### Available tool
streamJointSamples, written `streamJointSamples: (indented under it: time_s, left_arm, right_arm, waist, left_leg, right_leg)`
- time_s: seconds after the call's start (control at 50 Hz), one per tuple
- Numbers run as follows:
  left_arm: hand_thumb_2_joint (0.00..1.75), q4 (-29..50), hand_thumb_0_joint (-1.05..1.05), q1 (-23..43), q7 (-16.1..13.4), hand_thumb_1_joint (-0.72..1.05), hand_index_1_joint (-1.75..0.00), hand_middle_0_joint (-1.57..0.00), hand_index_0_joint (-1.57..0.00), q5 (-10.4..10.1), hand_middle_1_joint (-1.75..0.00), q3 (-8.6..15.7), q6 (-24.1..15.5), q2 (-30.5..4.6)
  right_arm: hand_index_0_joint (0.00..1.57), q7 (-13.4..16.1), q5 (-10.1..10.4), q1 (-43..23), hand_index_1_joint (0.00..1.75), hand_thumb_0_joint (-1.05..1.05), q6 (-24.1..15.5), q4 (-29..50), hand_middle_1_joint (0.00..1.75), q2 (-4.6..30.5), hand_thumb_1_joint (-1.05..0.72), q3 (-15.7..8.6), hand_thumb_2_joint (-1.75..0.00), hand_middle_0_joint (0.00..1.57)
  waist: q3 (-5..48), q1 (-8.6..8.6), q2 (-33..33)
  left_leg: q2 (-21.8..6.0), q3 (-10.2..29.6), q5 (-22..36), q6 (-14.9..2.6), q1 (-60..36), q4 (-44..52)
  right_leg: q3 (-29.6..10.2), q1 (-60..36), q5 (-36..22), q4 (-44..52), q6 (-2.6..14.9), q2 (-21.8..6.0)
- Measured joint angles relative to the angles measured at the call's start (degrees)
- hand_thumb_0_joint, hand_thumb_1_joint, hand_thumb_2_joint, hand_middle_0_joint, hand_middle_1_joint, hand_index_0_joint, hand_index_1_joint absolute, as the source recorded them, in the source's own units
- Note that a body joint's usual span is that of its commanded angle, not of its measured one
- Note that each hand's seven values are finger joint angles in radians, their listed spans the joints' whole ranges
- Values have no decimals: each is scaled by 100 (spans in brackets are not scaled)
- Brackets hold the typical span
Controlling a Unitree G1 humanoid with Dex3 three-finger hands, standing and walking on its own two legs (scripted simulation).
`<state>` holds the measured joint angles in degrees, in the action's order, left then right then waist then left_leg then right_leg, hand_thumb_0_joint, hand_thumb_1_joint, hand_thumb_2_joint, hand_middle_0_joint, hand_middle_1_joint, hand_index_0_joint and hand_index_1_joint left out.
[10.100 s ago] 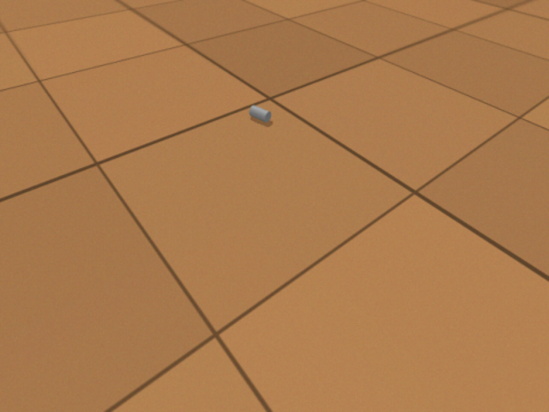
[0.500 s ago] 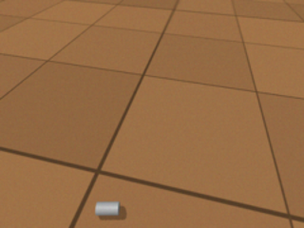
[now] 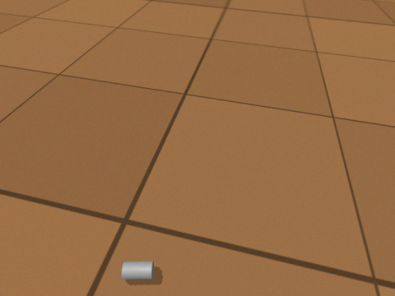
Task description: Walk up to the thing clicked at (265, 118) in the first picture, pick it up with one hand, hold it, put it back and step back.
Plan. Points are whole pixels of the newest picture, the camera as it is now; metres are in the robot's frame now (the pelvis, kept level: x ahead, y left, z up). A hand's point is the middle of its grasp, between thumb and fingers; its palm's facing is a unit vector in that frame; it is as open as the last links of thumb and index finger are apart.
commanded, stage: walk up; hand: left
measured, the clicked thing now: (138, 269) +0.42 +0.26 -0.74
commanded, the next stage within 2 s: stand in 0.62 s
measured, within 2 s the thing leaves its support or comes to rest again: neither
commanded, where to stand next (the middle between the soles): +0.04 +0.02 m, yaw +0 degrees
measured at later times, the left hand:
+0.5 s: hand out of the picture +0.06 +0.26 -0.15, palm faces +0.02 -0.94 -0.35, open 7.4 cm
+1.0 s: hand out of the picture +0.04 +0.26 -0.15, palm faces -0.03 -0.94 -0.34, open 7.4 cm
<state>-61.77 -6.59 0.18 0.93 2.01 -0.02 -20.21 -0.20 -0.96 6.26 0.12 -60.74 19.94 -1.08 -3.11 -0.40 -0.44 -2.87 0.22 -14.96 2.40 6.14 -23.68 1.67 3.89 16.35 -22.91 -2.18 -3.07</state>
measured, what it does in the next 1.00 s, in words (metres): stands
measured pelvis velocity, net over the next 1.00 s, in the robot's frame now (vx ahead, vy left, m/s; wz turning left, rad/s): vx -0.04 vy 0.00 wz -0.01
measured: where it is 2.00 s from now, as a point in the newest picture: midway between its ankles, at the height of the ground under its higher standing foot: outside the picture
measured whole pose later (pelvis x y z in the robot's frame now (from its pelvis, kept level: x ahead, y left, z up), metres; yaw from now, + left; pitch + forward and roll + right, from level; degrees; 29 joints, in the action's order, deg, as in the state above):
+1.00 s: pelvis -0.04 +0.00 +0.01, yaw +0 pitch -3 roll +0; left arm -62.9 -7.0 0.6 1.1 0.5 -0.3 -20.2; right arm -0.4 -1.0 6.3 -0.1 -63.1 20.2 -0.1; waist -3.7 -0.1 -0.3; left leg -2.8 -0.3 -9.7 2.3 7.0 -19.5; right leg 1.1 5.2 11.2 -19.2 -2.4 -3.0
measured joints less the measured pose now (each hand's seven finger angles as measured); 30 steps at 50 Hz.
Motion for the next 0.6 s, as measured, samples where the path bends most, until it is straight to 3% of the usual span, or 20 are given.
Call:
streamJointSamples:
  time_s: [0.6]
  left_arm:
    - [90, -25, 1, -128, 46, 90, -30, -20, -20, 24, -30, 19, 26, -12]
  right_arm:
    - [20, -21, -14, 167, 30, 1, -10, -94, 30, -10, -90, 19, -89, 20]
  waist:
    - [-24, -15, 40]
  left_leg:
    - [35, 31, 166, -18, 29, 60]
  right_leg:
    - [24, 34, -127, 13, -6, -30]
